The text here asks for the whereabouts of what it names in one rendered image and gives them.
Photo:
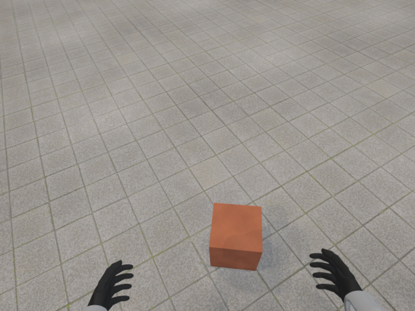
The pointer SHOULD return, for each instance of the right robot hand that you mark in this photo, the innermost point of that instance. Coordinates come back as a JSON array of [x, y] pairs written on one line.
[[341, 276]]

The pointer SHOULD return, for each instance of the robot right forearm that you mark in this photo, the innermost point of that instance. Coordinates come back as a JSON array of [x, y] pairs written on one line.
[[361, 301]]

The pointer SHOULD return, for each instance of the left robot hand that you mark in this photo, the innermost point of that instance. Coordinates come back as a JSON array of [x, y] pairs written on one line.
[[105, 289]]

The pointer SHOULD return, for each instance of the carton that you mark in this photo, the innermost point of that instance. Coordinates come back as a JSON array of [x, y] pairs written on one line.
[[236, 236]]

